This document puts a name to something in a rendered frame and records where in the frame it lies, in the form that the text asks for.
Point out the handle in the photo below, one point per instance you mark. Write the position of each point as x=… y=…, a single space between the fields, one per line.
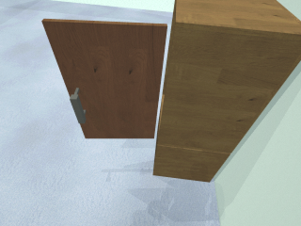
x=80 y=113

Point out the cupboard door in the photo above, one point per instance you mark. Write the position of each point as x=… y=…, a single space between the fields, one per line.
x=117 y=67

